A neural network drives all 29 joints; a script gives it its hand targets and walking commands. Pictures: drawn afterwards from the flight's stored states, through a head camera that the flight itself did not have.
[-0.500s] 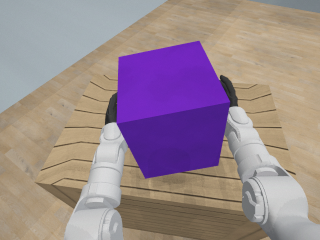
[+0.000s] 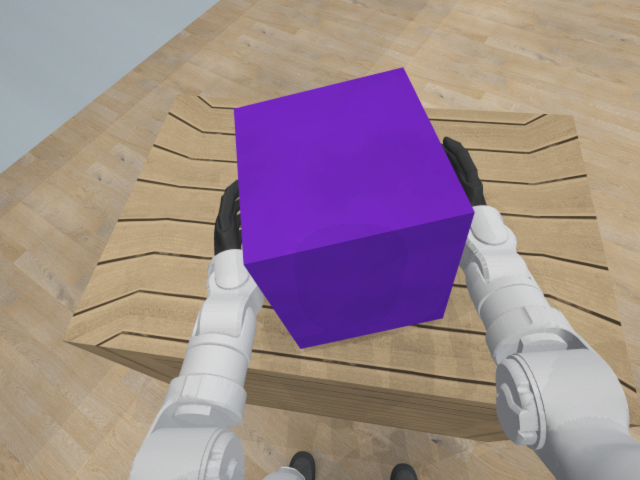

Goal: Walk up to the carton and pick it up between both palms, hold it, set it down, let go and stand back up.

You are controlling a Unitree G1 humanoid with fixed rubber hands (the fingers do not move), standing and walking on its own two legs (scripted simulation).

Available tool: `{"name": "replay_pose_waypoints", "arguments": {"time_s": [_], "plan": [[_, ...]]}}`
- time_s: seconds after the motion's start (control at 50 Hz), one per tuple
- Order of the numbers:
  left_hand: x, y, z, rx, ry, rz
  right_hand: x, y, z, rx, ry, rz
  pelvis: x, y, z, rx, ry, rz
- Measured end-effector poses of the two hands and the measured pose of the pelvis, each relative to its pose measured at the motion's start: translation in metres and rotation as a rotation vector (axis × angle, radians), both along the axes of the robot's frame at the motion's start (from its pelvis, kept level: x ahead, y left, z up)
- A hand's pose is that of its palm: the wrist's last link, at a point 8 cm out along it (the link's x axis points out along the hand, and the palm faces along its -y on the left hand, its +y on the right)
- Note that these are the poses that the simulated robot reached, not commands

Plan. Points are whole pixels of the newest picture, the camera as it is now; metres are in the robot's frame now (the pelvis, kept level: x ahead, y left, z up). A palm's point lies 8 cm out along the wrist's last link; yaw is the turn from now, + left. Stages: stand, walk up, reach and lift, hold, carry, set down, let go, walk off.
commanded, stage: set down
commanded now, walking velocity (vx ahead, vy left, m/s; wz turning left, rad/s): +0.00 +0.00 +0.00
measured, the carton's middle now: (346, 222) +0.43 +0.05 +0.02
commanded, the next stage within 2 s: none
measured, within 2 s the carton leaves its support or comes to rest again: rests again in 0.44 s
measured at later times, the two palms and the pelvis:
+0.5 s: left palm (227, 246) +0.36 +0.19 +0.05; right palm (472, 194) +0.47 -0.10 +0.05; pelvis +0.00 +0.00 +0.00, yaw +0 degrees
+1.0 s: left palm (223, 242) +0.36 +0.19 +0.05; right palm (477, 192) +0.47 -0.10 +0.05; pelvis -0.01 +0.00 +0.00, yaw +0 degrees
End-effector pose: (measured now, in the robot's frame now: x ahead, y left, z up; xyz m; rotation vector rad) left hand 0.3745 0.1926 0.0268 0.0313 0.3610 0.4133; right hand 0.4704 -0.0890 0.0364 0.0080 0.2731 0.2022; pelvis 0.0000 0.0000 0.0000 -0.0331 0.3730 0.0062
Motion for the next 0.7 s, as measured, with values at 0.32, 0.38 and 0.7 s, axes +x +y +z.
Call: {"name": "replay_pose_waypoints", "arguments": {"time_s": [0.32, 0.38, 0.7], "plan": [[-0.009, -0.001, 0.000, 0.001, -0.027, 0.020, -0.002, 0.001, 0.007, -0.025, -0.031, 0.033, -0.001, -0.002, 0.000, -0.001, 0.008, -0.002], [-0.012, 0.000, 0.004, 0.005, -0.036, 0.020, -0.002, 0.001, 0.008, -0.033, -0.018, 0.037, -0.002, -0.002, 0.000, -0.001, -0.001, -0.002], [-0.007, -0.004, 0.022, -0.001, -0.036, 0.005, 0.007, -0.017, 0.009, -0.051, 0.048, 0.010, -0.003, -0.002, 0.000, -0.001, -0.011, -0.002]]}}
